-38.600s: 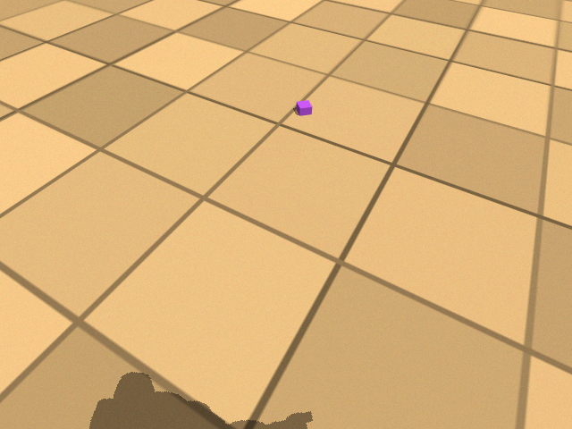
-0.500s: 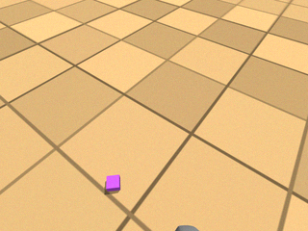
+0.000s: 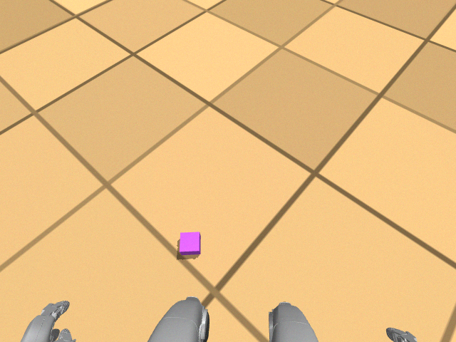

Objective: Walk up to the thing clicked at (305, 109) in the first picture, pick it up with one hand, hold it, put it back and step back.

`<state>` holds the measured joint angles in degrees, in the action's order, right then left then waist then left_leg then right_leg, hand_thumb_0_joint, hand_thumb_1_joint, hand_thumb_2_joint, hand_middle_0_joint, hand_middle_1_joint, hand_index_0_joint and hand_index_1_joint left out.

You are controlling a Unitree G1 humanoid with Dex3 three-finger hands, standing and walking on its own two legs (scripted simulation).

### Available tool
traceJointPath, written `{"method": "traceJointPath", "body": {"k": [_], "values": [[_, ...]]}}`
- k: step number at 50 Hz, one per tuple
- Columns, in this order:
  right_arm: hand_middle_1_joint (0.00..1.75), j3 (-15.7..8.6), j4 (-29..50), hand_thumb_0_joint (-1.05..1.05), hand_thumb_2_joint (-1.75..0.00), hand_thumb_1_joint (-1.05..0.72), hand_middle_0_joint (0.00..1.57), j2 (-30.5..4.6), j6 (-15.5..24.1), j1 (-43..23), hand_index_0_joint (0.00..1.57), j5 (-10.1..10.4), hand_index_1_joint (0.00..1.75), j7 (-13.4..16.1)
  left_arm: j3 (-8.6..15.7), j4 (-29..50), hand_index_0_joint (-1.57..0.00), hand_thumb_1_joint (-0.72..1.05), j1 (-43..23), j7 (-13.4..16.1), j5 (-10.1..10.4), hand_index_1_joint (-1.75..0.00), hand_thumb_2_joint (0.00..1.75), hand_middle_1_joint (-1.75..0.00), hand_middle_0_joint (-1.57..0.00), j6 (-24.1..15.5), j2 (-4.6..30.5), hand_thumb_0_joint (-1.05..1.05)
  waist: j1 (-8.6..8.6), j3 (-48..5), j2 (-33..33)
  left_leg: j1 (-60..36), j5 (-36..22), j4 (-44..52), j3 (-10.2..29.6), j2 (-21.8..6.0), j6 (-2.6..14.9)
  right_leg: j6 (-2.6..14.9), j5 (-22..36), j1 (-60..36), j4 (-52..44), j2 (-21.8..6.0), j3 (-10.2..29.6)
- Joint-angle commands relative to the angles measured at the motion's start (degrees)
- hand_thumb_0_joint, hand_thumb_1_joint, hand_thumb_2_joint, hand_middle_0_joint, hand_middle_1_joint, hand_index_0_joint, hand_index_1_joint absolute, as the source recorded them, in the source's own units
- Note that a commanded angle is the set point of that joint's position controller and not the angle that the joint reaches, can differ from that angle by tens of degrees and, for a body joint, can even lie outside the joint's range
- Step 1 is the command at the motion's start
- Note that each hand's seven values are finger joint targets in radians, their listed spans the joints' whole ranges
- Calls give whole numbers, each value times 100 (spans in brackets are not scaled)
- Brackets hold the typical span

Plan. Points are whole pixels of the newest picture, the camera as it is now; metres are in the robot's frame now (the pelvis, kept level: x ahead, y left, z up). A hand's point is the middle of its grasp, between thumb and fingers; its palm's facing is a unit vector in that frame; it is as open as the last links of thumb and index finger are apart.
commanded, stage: walk up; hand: left
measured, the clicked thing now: (190, 243) +0.47 +0.19 -0.71
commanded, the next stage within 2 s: stand in 0.76 s
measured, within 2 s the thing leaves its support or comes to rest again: neither
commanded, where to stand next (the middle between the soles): +0.09 -0.06 m, yaw +1 degrees
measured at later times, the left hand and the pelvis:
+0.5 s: hand out of the picture -0.07 +0.26 -0.11, palm faces +0.01 -0.92 -0.39, open 7.4 cm; pelvis -0.04 -0.03 +0.04, yaw -3 degrees
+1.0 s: hand (112, 333) +0.12 +0.22 -0.12, palm faces -0.03 -0.94 -0.35, open 7.4 cm; pelvis +0.02 -0.02 +0.02, yaw -2 degrees
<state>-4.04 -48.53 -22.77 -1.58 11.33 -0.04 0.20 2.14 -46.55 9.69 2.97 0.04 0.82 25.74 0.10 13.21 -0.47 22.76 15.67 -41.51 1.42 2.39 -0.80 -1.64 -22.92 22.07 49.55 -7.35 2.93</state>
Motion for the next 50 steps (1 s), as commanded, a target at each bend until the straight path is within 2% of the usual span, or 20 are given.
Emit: {"method": "traceJointPath", "body": {"k": [1,5,8,12,14,16,17,18,19,23,30,33,36,37,38,39,40,45,48,50], "values": [[30,-528,462,0,-90,-90,20,-2204,121,551,20,-26,30,51,262,264,-20,90,528,211,166,-30,90,-30,-20,77,816,0,-211,-2279,1473,-1535,-4841,1348,3076,-2624,1892,320,-1781,581,2427,1096,458],[30,-352,473,0,-90,-90,20,-1490,186,-184,20,-66,30,194,367,-47,-20,90,463,33,108,-30,90,-30,-20,182,968,0,134,-1918,811,-884,-2145,1196,1418,-1521,1165,385,-690,540,2562,994,830],[30,-392,317,0,-90,-90,20,-1589,321,90,20,-96,30,217,436,-125,-20,90,555,-162,-70,-30,90,-30,-20,191,975,0,-34,-2132,812,-1595,1225,1612,1968,-1515,1125,262,-468,713,1303,770,482],[30,-535,248,0,-90,-90,20,-1987,369,575,20,-235,30,133,605,-167,-20,90,777,-431,-261,-30,90,-30,-20,82,1104,0,-114,-1863,1245,-1384,3023,2110,2466,-1957,1393,314,-1849,324,27,722,-36],[30,-562,321,0,-90,-90,20,-2073,334,333,20,-296,30,107,713,-307,-20,90,1161,-550,-293,-30,90,-30,-20,73,1173,0,61,-1364,1551,-300,2865,2434,2042,-1781,1155,532,-2022,-586,-827,774,-369],[30,-477,433,0,-90,-90,20,-1809,258,-322,20,-342,30,115,820,-640,-20,90,2186,-620,-341,-30,90,-30,-20,61,1013,0,825,-766,1176,1347,2632,1778,621,-878,374,668,-747,-2392,-2588,994,-942],[30,-338,548,0,-90,-90,20,-1222,244,-551,20,-273,30,153,912,-745,-20,90,2719,-587,-407,-30,90,-30,-20,28,1319,0,1167,-329,-736,2750,2807,-657,-201,-143,82,902,-1725,-2777,-3719,112,852],[30,-242,705,0,-90,-90,20,-1065,300,-738,20,-126,30,221,914,-372,-20,90,1925,-564,-417,-30,90,-30,-20,12,1633,0,1013,341,-1402,3401,2091,-1817,-237,239,67,1271,-3440,-1384,-4403,-1249,3390],[30,-411,629,0,-90,-90,20,-1603,376,-877,20,-82,30,254,868,-50,-20,90,1153,-579,-395,-30,90,-30,-20,12,1760,0,808,982,-533,2656,1423,-1951,544,-178,88,1430,-4281,69,-4812,-1707,3968],[30,-363,167,0,-90,-90,20,-1278,465,470,20,-7,30,-37,761,-42,-20,90,741,-484,-231,-30,90,-30,-20,-348,1313,0,-47,376,-168,1900,66,-2017,642,-193,185,925,-1558,-1116,-4255,-493,1511],[30,-309,349,0,-90,-90,20,-1276,417,202,20,-13,30,-230,655,57,-20,90,1282,-505,-215,-30,90,-30,-20,-401,1174,0,320,-386,-768,872,22,-153,112,-439,-16,1146,-756,-1564,-3799,-443,463],[30,-227,357,0,-90,-90,20,-1081,489,13,20,-32,30,-126,544,49,-20,90,1478,-469,-152,-30,90,-30,-20,-273,1076,0,375,-574,-780,-234,-307,670,-332,-274,68,1146,1713,-1288,-2864,-423,33],[30,-326,68,0,-90,-90,20,-1274,611,1015,20,-108,30,116,383,149,-20,90,1592,-417,-34,-30,90,-30,-20,-189,806,0,-103,-1356,-42,-2053,-1358,1618,-493,-86,322,745,3129,-914,-575,1,-492],[30,-428,32,0,-90,-90,20,-1607,661,1417,20,-136,30,158,320,210,-20,90,1857,-411,-8,-30,90,-30,-20,-194,568,0,-254,-1734,568,-3111,-1304,1581,536,-793,659,496,1719,70,493,308,-583],[30,-317,276,0,-90,-90,20,-1739,680,1085,20,-196,30,162,96,273,-20,90,1823,-267,169,-30,90,-30,-20,-298,-236,0,-248,-2046,2085,-3795,-5147,1680,2986,-2825,1446,275,-1252,1076,1626,1199,-213],[30,-389,183,0,-90,-90,20,-1844,671,995,20,-52,30,243,282,341,-20,90,1408,-101,186,-30,90,-30,-20,-208,573,0,-305,-2155,551,-2756,-4772,1508,2603,-2816,2089,325,-1112,190,1696,775,686],[30,-353,148,0,-90,-90,20,-1656,609,720,20,-3,30,236,268,348,-20,90,1043,-46,182,-30,90,-30,-20,-176,806,0,-188,-1641,431,-2216,-4307,1541,2323,-2484,2061,335,-1095,306,1262,625,629],[30,-188,236,0,-90,-90,20,-1390,381,-275,20,-70,30,180,273,-131,-20,90,1397,-187,50,-30,90,-30,-20,-123,520,0,210,-1373,699,-954,-1546,2000,770,-1600,1195,303,-535,-652,-403,586,-7],[30,-106,182,0,-90,-90,20,-1065,263,-663,20,-77,30,77,259,-425,-20,90,1413,-197,-52,-30,90,-30,-20,-222,424,0,417,-1351,559,-112,-67,1463,368,-1093,678,215,1417,-1749,-2217,619,-226],[30,26,211,0,-90,-90,20,-611,224,-488,20,45,30,23,304,-174,-20,90,651,-184,-208,-30,90,-30,-20,-336,1129,0,38,-1182,-837,-274,735,546,-25,-286,187,644,156,-767,-3521,-717,2022]]}}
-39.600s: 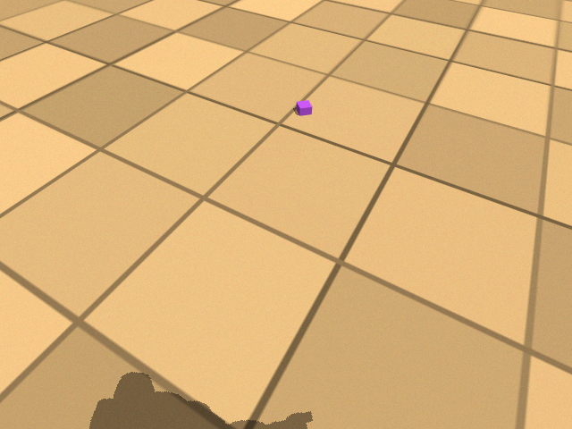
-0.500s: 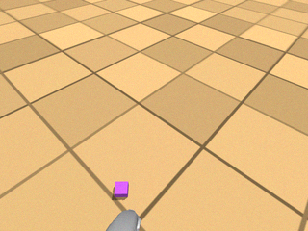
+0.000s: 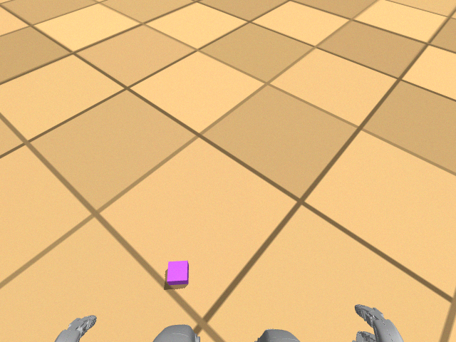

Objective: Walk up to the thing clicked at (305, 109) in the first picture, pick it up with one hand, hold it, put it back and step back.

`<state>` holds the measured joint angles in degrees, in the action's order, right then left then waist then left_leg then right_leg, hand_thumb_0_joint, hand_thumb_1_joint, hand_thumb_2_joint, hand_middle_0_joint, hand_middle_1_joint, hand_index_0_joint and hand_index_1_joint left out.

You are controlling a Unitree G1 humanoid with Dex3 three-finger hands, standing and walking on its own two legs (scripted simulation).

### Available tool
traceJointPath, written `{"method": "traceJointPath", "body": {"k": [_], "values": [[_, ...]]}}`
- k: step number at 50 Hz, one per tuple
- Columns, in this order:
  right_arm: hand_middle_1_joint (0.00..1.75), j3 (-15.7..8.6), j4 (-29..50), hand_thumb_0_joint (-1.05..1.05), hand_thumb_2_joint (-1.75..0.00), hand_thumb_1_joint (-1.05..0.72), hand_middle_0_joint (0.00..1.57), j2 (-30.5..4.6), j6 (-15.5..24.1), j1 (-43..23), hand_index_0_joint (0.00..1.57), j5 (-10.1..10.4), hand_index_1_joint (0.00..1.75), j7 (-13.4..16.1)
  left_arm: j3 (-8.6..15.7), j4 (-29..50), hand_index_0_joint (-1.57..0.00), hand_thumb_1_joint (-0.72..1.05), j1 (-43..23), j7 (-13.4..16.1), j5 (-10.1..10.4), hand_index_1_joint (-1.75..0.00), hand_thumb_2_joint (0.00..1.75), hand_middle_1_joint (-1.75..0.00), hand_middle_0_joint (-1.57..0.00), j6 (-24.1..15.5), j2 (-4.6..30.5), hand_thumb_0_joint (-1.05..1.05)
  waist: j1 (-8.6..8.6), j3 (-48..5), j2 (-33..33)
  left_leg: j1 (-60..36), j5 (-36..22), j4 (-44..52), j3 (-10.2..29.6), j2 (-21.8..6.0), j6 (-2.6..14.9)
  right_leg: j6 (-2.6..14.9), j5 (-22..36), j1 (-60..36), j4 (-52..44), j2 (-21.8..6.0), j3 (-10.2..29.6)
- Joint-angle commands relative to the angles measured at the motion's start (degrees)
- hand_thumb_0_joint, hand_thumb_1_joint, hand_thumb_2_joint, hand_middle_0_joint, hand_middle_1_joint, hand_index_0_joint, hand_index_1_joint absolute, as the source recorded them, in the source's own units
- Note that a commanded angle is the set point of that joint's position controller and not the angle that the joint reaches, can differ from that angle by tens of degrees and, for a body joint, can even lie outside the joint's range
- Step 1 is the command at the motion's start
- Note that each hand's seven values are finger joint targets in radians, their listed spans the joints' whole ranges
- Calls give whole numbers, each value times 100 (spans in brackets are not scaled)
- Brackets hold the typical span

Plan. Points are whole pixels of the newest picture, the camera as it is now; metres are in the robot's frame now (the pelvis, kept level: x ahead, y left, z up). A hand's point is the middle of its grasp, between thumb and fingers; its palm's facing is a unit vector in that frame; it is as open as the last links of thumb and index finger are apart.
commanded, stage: stand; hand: left
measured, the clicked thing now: (178, 272) +0.44 +0.22 -0.73
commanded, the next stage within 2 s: rise first in 1.96 s
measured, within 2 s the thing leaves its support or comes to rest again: neither
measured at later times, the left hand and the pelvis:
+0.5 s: hand (101, 320) +0.16 +0.26 -0.13, palm faces -0.04 -0.95 -0.32, open 7.4 cm; pelvis +0.05 +0.01 +0.02, yaw +0 degrees
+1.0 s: hand out of the picture +0.11 +0.27 -0.13, palm faces -0.01 -0.94 -0.34, open 7.4 cm; pelvis +0.05 +0.01 +0.03, yaw +0 degrees
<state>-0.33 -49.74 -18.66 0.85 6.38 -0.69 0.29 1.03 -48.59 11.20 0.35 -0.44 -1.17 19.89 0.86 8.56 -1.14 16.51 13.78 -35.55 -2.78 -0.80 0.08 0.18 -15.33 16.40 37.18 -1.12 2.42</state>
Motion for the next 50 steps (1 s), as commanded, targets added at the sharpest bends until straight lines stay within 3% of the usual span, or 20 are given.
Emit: {"method": "traceJointPath", "body": {"k": [1,2,3,4,5,6,7,9,11,15,20,22,28,34,44,50], "values": [[30,-408,186,0,-90,-90,20,-1153,-68,77,20,95,30,4,441,138,-20,90,-168,82,-154,-30,90,-30,-20,-157,1962,0,-210,-545,-669,-335,1172,-466,484,60,110,853,-1994,889,-2656,-1719,2313],[30,-473,-32,0,-90,-90,20,-1237,-111,440,20,108,30,-44,407,129,-20,90,-633,84,-180,-30,90,-30,-20,-111,1891,0,-412,-189,-715,-818,1336,-530,521,11,160,979,-3052,1804,-2705,-1652,2006],[30,-458,-130,0,-90,-90,20,-1241,-87,482,20,88,30,-96,318,163,-20,90,-884,54,-137,-30,90,-30,-20,-89,1671,0,-513,-75,-700,-1017,1280,-14,485,-43,198,793,-3131,1725,-2523,-1303,1633],[30,-443,-230,0,-90,-90,20,-1209,-46,436,20,31,30,-125,286,116,-20,90,-911,31,-73,-30,90,-30,-20,-73,1487,0,-484,-17,-664,-998,911,540,492,-123,213,519,-2846,1443,-2345,-939,1145],[30,-435,-289,0,-90,-90,20,-1202,17,304,20,4,30,-133,248,82,-20,90,-852,34,-38,-30,90,-30,-20,-93,1325,0,-395,-205,-518,-878,381,917,727,-288,247,304,-2102,878,-2133,-681,822],[30,-441,-303,0,-90,-90,20,-1256,78,189,20,-43,30,-110,222,-26,-20,90,-690,25,10,-30,90,-30,-20,-132,1217,0,-270,-487,-371,-727,12,1098,959,-418,292,204,-1189,350,-1895,-612,724],[30,-413,-296,0,-90,-90,20,-1268,104,-27,20,-62,30,-95,227,-116,-20,90,-581,17,37,-30,90,-30,-20,-154,1235,0,-141,-525,-358,-479,-13,1209,1004,-423,304,176,-653,10,-1790,-572,672],[30,-341,-376,0,-90,-90,20,-1167,143,-119,20,-46,30,-106,250,-294,-20,90,-624,-10,44,-30,90,-30,-20,-135,1273,0,-84,-566,-431,-360,245,1451,973,-406,242,191,-761,-261,-1864,-621,750],[30,-341,-509,0,-90,-90,20,-1323,180,-230,20,-9,30,-115,225,-408,-20,90,-632,-42,40,-30,90,-30,-20,-131,1219,0,-22,-614,-99,-322,249,1593,1018,-500,186,185,-458,-503,-1867,-596,669],[30,-296,-775,0,-90,-90,20,-1335,233,-216,20,-1,30,-56,198,-614,-20,90,-683,-29,85,-30,90,-30,-20,-152,1217,0,16,-1161,252,-696,-1507,1574,887,-602,143,179,1379,-1230,-1496,-596,439],[30,-273,-987,0,-90,-90,20,-1394,226,-217,20,58,30,6,163,-828,-20,90,-785,-14,93,-30,90,-30,-20,-109,1225,0,-18,-1410,314,-1086,-2296,1567,803,-671,111,156,2044,-1429,-1504,-584,316],[30,-249,-1040,0,-90,-90,20,-1385,199,-237,20,57,30,22,158,-909,-20,90,-851,-3,77,-30,90,-30,-20,-82,1230,0,-31,-1358,331,-1080,-2285,1619,782,-677,119,129,2013,-1427,-1556,-573,287],[30,-213,-1136,0,-90,-90,20,-1358,119,-437,20,49,30,23,120,-1138,-20,90,-932,-9,49,-30,90,-30,-20,-34,1193,0,-94,-1030,237,-963,-1452,1884,799,-666,86,59,1386,-1159,-1868,-549,315],[30,-225,-1196,0,-90,-90,20,-1334,103,-528,20,49,30,6,107,-1261,-20,90,-908,9,24,-30,90,-30,-20,-72,1177,0,-146,-1171,144,-1350,-1728,1850,749,-689,90,30,1634,-1012,-1993,-577,302],[30,-247,-1224,0,-90,-90,20,-1311,94,-728,20,38,30,-27,123,-1333,-20,90,-848,9,15,-30,90,-30,-20,-98,1204,0,-126,-974,202,-1148,-843,2049,784,-632,95,13,1001,-890,-2208,-593,321],[30,-252,-1238,0,-90,-90,20,-1283,102,-730,20,36,30,-42,119,-1332,-20,90,-749,11,3,-30,90,-30,-20,-110,1219,0,-91,-1074,132,-1202,-1042,2002,809,-649,109,33,1026,-950,-2172,-613,310]]}}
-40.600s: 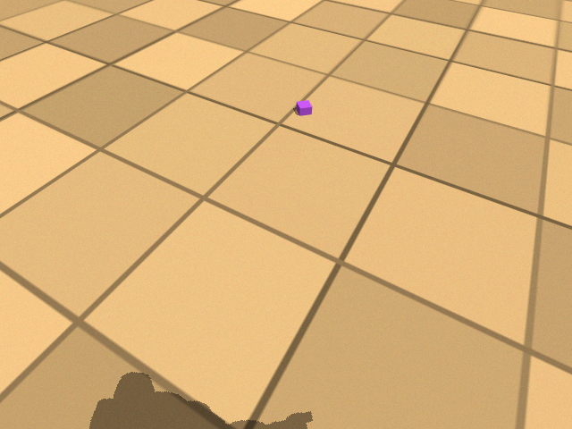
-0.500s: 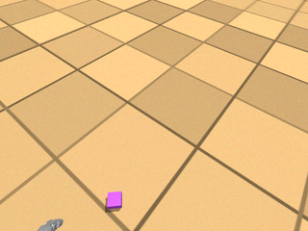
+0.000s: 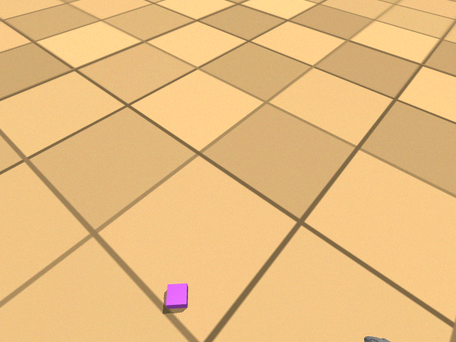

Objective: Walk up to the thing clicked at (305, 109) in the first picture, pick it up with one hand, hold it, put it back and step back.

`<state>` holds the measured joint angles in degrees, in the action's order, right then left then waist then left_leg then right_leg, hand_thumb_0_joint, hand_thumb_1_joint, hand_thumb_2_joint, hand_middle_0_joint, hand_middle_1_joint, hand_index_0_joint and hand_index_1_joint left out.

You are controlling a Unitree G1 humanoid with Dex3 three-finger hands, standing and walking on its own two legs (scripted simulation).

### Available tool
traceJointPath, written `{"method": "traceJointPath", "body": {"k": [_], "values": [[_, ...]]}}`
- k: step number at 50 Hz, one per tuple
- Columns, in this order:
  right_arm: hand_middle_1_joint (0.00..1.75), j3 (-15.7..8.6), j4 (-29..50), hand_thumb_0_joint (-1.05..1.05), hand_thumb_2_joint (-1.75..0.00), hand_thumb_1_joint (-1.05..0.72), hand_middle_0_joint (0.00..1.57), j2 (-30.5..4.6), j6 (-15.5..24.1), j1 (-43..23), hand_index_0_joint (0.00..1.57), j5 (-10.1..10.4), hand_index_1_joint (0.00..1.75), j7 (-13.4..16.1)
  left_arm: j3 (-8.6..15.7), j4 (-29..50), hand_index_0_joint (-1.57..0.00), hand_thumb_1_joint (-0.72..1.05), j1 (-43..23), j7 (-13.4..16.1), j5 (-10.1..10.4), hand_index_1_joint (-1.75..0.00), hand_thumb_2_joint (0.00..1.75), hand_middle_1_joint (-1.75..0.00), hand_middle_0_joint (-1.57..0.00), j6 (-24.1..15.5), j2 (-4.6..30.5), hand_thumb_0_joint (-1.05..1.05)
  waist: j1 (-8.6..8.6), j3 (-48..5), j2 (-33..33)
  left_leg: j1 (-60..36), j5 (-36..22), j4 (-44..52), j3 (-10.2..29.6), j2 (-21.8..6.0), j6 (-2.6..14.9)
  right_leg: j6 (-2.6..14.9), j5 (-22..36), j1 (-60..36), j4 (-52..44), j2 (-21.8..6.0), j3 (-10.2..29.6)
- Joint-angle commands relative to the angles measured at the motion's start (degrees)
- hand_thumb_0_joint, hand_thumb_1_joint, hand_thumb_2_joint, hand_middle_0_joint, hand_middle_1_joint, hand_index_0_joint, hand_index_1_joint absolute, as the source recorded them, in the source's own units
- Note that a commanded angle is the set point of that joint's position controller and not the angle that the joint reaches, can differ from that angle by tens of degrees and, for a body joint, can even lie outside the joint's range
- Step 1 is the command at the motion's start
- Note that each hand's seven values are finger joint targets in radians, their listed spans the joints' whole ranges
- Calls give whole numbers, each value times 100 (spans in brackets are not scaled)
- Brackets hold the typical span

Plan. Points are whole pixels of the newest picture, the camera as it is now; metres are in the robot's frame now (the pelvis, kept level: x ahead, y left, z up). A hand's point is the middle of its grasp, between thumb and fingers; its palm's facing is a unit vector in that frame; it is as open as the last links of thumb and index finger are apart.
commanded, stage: stand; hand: left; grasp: from above
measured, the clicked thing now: (177, 295) +0.39 +0.21 -0.76
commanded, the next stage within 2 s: rise first in 0.96 s
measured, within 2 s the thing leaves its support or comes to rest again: neither
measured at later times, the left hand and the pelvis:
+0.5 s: hand out of the picture +0.07 +0.24 -0.16, palm faces -0.04 -0.94 -0.34, open 7.4 cm; pelvis +0.00 -0.01 +0.00, yaw +0 degrees
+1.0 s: hand out of the picture +0.09 +0.24 -0.16, palm faces -0.03 -0.94 -0.34, open 7.4 cm; pelvis +0.01 -0.01 +0.00, yaw +1 degrees
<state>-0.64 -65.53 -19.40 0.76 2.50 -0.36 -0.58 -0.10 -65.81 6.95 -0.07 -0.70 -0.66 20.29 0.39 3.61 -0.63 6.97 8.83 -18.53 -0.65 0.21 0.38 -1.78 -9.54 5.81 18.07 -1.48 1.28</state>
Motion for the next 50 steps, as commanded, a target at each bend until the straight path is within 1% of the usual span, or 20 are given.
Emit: {"method": "traceJointPath", "body": {"k": [1,2,5,6,8,10,11,15,16,21,22,23,27,30,31,33,34,40,43,50], "values": [[30,-221,316,0,-90,-90,20,-1212,110,-311,20,7,30,50,227,382,-20,90,-337,50,27,-30,90,-30,-20,-150,1167,0,-65,-500,81,-174,-377,347,605,-727,54,222,285,183,-284,-551,426],[30,-224,320,0,-90,-90,20,-1236,111,-328,20,1,30,49,223,395,-20,90,-292,47,22,-30,90,-30,-20,-151,1159,0,-40,-587,168,-267,-444,315,592,-747,76,230,348,152,-269,-563,427],[30,-219,284,0,-90,-90,20,-1248,100,-265,20,-11,30,49,232,374,-20,90,-281,42,32,-30,90,-30,-20,-124,1181,0,-50,-435,179,9,69,457,647,-720,52,242,103,133,-267,-551,427],[30,-218,297,0,-90,-90,20,-1254,90,-265,20,-9,30,51,230,375,-20,90,-261,44,18,-30,90,-30,-20,-120,1178,0,-37,-480,208,42,24,440,647,-722,73,243,153,66,-252,-559,409],[30,-223,289,0,-90,-90,20,-1260,83,-249,20,3,30,51,220,354,-20,90,-176,44,9,-30,90,-30,-20,-118,1152,0,-25,-388,117,59,136,463,677,-710,74,238,-8,175,-272,-529,388],[30,-205,271,0,-90,-90,20,-1240,78,-195,20,-7,30,47,221,345,-20,90,-127,29,12,-30,90,-30,-20,-108,1161,0,-18,-281,142,117,463,499,709,-701,62,247,-218,306,-292,-519,406],[30,-217,275,0,-90,-90,20,-1269,76,-146,20,-11,30,48,234,363,-20,90,-199,35,14,-30,90,-30,-20,-103,1195,0,-53,-325,132,200,505,512,721,-701,62,258,-219,218,-273,-535,419],[30,-216,278,0,-90,-90,20,-1260,99,-166,20,-15,30,53,204,402,-20,90,-144,43,8,-30,90,-30,-20,-130,1147,0,-6,-509,41,-54,-303,330,665,-715,77,258,191,189,-256,-568,412],[30,-219,283,0,-90,-90,20,-1252,103,-125,20,-9,30,54,207,419,-20,90,-207,50,12,-30,90,-30,-20,-138,1171,0,-53,-561,-31,-130,-534,274,644,-722,74,267,368,155,-226,-588,431],[30,-193,240,0,-90,-90,20,-1240,85,-14,20,-5,30,50,205,437,-20,90,-213,55,33,-30,90,-30,-20,-135,1184,0,-66,-457,-24,-33,-467,280,632,-706,54,255,336,154,-264,-579,426],[30,-199,236,0,-90,-90,20,-1268,84,52,20,0,30,57,213,443,-20,90,-226,49,33,-30,90,-30,-20,-127,1193,0,-98,-478,19,-52,-362,299,609,-698,53,257,280,151,-262,-574,436],[30,-194,255,0,-90,-90,20,-1252,97,-14,20,-11,30,62,225,455,-20,90,-248,53,30,-30,90,-30,-20,-129,1223,0,-70,-531,36,-118,-511,260,617,-727,58,272,395,117,-227,-587,447],[30,-179,248,0,-90,-90,20,-1266,100,8,20,0,30,60,204,435,-20,90,-194,43,31,-30,90,-30,-20,-124,1164,0,-48,-403,47,-32,-366,328,649,-721,47,245,258,162,-260,-558,410],[30,-172,278,0,-90,-90,20,-1239,95,26,20,-4,30,63,217,458,-20,90,-266,50,29,-30,90,-30,-20,-136,1203,0,-69,-487,-1,-90,-603,263,630,-739,52,252,483,99,-257,-594,428],[30,-168,268,0,-90,-90,20,-1242,86,61,20,-4,30,69,227,455,-20,90,-294,47,35,-30,90,-30,-20,-127,1214,0,-87,-455,14,-26,-417,300,616,-711,51,254,366,82,-283,-588,428],[30,-166,287,0,-90,-90,20,-1255,86,3,20,-5,30,65,221,444,-20,90,-237,47,34,-30,90,-30,-20,-129,1200,0,-54,-411,50,-57,-392,296,622,-715,52,243,322,135,-315,-582,428],[30,-167,288,0,-90,-90,20,-1246,89,35,20,2,30,70,222,453,-20,90,-272,45,24,-30,90,-30,-20,-122,1206,0,-80,-407,23,-90,-361,309,625,-711,34,250,287,191,-295,-572,424],[30,-179,311,0,-90,-90,20,-1265,110,22,20,-10,30,79,219,498,-20,90,-308,55,36,-30,90,-30,-20,-139,1210,0,-68,-688,103,-231,-1029,189,605,-787,45,264,885,-100,-187,-615,390],[30,-167,310,0,-90,-90,20,-1259,99,53,20,2,30,90,225,470,-20,90,-308,56,30,-30,90,-30,-20,-132,1216,0,-86,-722,58,-278,-1099,157,570,-781,54,256,1050,-139,-190,-626,399],[30,-170,316,0,-90,-90,20,-1271,96,14,20,-1,30,96,229,482,-20,90,-301,61,27,-30,90,-30,-20,-118,1211,0,-64,-585,124,-259,-1048,213,575,-783,25,272,944,-85,-225,-599,374]]}}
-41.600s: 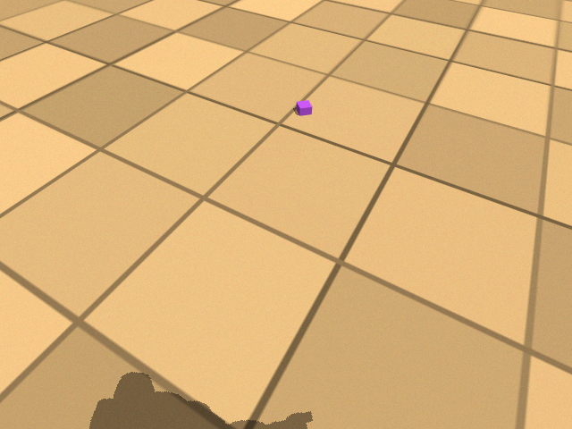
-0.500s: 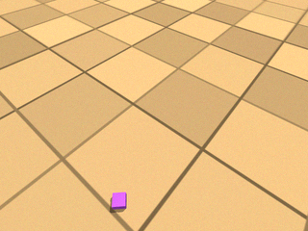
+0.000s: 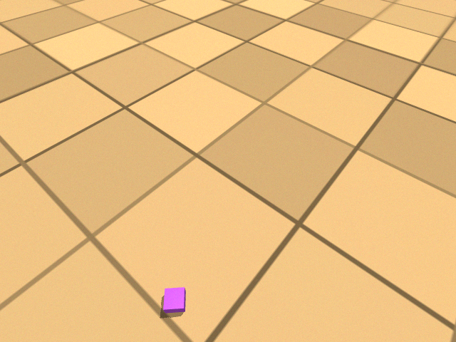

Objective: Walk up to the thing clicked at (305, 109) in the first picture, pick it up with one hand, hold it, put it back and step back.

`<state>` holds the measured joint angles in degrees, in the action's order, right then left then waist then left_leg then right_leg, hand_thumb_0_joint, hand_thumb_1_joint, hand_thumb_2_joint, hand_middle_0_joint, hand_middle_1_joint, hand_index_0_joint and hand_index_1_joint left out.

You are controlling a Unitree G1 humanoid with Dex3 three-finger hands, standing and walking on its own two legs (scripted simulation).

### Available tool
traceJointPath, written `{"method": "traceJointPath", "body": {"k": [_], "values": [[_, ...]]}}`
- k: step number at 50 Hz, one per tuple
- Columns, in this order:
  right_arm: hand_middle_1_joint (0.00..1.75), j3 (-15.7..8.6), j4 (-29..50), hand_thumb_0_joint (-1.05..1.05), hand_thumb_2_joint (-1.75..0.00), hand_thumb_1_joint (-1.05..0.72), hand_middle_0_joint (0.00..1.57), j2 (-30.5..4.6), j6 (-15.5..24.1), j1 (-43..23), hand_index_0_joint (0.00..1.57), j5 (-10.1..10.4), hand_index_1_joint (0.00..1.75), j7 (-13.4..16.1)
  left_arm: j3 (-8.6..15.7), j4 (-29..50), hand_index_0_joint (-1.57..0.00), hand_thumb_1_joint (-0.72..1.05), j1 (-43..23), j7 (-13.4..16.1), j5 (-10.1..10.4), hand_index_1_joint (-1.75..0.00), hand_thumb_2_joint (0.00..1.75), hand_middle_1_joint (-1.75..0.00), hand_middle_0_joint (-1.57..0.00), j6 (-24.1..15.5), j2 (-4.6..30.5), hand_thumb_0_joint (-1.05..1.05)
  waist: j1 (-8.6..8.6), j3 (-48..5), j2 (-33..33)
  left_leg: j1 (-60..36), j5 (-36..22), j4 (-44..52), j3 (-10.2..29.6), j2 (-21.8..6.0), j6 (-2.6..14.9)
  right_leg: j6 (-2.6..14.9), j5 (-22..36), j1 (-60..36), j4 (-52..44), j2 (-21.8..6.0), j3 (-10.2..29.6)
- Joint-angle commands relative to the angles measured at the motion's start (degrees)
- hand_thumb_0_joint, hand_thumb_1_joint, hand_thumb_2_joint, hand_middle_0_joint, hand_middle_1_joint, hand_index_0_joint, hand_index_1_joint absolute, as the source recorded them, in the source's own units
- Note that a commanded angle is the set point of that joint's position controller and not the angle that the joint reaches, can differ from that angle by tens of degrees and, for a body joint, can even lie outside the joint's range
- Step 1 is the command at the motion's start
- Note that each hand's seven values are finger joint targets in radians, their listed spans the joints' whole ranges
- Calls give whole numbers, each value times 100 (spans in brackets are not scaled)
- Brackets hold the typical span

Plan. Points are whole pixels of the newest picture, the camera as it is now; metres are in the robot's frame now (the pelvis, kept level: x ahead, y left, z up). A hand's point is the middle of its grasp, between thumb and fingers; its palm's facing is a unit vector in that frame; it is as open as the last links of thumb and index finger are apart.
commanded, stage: rise first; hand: left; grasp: from above
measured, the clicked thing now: (174, 300) +0.38 +0.22 -0.76
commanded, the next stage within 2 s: none
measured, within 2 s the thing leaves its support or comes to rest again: neither
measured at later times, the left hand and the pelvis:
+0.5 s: hand out of the picture +0.13 +0.25 -0.20, palm faces -0.11 -0.91 -0.41, open 12.2 cm; pelvis -0.02 +0.01 -0.05, yaw +0 degrees
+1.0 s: hand out of the picture +0.13 +0.28 -0.31, palm faces -0.32 -0.76 -0.57, open 13.6 cm; pelvis -0.03 +0.01 -0.16, yaw +0 degrees
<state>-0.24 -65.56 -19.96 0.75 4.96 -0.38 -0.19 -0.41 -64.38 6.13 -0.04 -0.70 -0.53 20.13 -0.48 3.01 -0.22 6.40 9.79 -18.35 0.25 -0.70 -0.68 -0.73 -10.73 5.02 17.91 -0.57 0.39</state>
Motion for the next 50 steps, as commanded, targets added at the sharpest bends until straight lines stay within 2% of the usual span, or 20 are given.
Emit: {"method": "traceJointPath", "body": {"k": [1,3,4,5,6,7,8,9,11,13,14,16,18,21,24,31,37,39,45,50], "values": [[30,-213,326,0,-90,-90,20,-1232,96,-259,20,7,30,53,250,330,-20,90,-168,57,23,-30,90,-30,-20,-134,1205,0,38,-518,89,-231,-1134,191,484,-702,138,150,1036,20,-227,-681,446],[30,-207,342,0,-92,-96,20,-1201,97,-243,20,-5,30,59,274,332,-13,82,-220,58,24,-38,98,-38,-13,-127,1261,0,21,-488,38,-237,-1061,224,475,-700,127,178,959,39,-226,-686,471],[30,-10,2004,0,-92,-99,20,-285,385,59,20,329,30,158,340,2343,-21,74,-2230,128,252,-46,93,-46,-21,-692,287,0,-671,-114,338,615,-2,-222,-252,82,123,118,388,1368,135,44,-34],[30,-25,1668,0,-91,-94,20,-435,398,342,20,336,30,196,407,1770,-19,66,-2679,148,229,-54,94,-54,-22,-614,481,0,-454,-251,57,617,118,-292,-214,98,139,112,174,1130,190,46,-117],[30,-98,1592,0,-92,-96,20,-616,348,497,20,311,30,224,790,646,-18,58,-1646,177,86,-61,96,-57,-22,-369,1049,0,-357,-115,-246,855,289,-435,-224,130,166,128,-104,1258,249,95,-182],[30,-184,1776,0,-91,-93,20,-628,302,529,20,311,30,203,840,414,-19,50,-1245,75,31,-67,92,-65,-21,-298,1062,0,-173,-109,-167,1067,241,-598,-245,97,154,152,-168,1328,412,114,-209],[30,-270,1920,0,-91,-92,20,-607,319,610,20,237,30,209,837,610,-18,43,-1410,-16,-98,-73,90,-72,-18,-304,1073,0,-188,-498,-220,1116,175,-816,-237,119,176,155,-130,1412,607,104,-169],[30,-360,2005,0,-90,-89,20,-598,368,707,20,208,30,238,1048,908,-17,35,-1671,-56,-204,-77,89,-77,-17,-370,1414,0,-106,-990,-82,1083,-43,-991,-198,116,163,150,135,1363,837,72,-133],[30,-460,2243,0,-91,-94,20,-549,413,856,20,116,30,194,1090,471,-19,22,-745,-200,-534,-88,85,-91,-16,-248,1164,0,23,-1527,-8,1331,-415,-1428,-163,183,130,166,483,1390,1332,57,-146],[30,-534,2548,0,-91,-93,20,-506,423,833,20,101,30,149,1314,775,-19,6,-431,-219,-726,-90,87,-91,-17,-207,1277,0,268,-1820,194,1565,-483,-1693,-189,237,97,179,473,1405,1612,72,-131],[30,-540,2705,0,-91,-95,20,-479,421,791,20,104,30,142,1249,1062,-19,-2,-563,-181,-764,-92,86,-94,-17,-155,1183,0,245,-1924,339,1564,-464,-1733,-183,237,74,190,423,1495,1703,90,-135],[30,-525,2940,0,-91,-95,20,-445,418,716,20,116,30,119,1046,1085,-20,-18,-440,-113,-896,-93,86,-95,-19,55,811,0,166,-1552,341,1876,-131,-1833,-127,173,47,206,16,1986,1851,140,-188],[30,-545,3187,0,-91,-95,20,-465,443,622,20,155,30,106,1146,1411,-19,-34,-541,-10,-990,-95,89,-95,-19,214,959,0,154,-1500,197,2172,134,-2021,-57,135,45,211,-305,2275,2014,165,-229],[30,-532,3460,0,-92,-97,20,-396,513,639,20,162,30,63,1084,1879,-20,-50,-392,60,-1018,-97,89,-97,-21,401,775,0,34,-1437,-32,2600,631,-2315,-20,92,91,180,-763,2688,2273,185,-222],[30,-569,3540,0,-91,-95,20,-356,658,743,20,136,30,93,1214,2439,-21,-48,-453,125,-1153,-97,86,-97,-21,357,902,0,24,-1724,108,2843,634,-2786,16,56,86,184,-801,3121,2800,171,-232],[30,-567,3805,0,-92,-96,20,-271,877,750,20,53,30,172,1301,3625,-23,-47,310,220,-1544,-94,85,-94,-24,304,922,0,-18,-2293,455,3281,461,-3625,11,18,88,193,-601,3869,3707,155,-177],[30,-554,3946,0,-92,-98,20,-246,948,658,20,67,30,169,1154,4423,-23,-48,929,248,-1662,-94,84,-94,-24,582,774,0,-43,-2671,435,3638,90,-4256,78,1,136,190,-365,4347,4222,162,-194],[30,-555,3992,0,-92,-97,20,-265,973,604,20,69,30,172,1086,4555,-23,-46,828,260,-1713,-94,83,-95,-23,661,736,0,-151,-2602,438,3839,201,-4403,129,-19,130,193,-470,4583,4392,167,-223],[30,-517,3999,0,-91,-96,20,-282,1082,433,20,56,30,99,1071,4137,-21,-46,445,305,-2249,-94,85,-95,-21,577,902,0,-176,-2602,273,4896,485,-5276,125,36,173,191,-653,5437,5188,150,-227],[30,-603,3873,0,-91,-95,20,-417,1189,321,20,44,30,-49,967,3812,-25,-42,-415,439,-2894,-90,83,-90,-25,11,1090,0,-167,-3110,511,5619,746,-6068,232,48,120,217,-1024,6651,6218,159,-240]]}}
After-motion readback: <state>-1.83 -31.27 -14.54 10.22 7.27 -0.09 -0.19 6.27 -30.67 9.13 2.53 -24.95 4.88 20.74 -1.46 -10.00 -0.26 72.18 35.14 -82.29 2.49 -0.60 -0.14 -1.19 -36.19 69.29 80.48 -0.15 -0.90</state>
